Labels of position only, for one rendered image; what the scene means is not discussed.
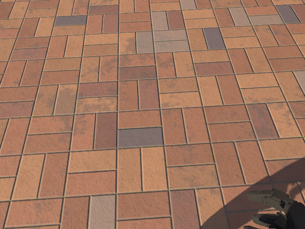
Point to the robot right hand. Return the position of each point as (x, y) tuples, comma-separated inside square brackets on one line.
[(294, 211)]

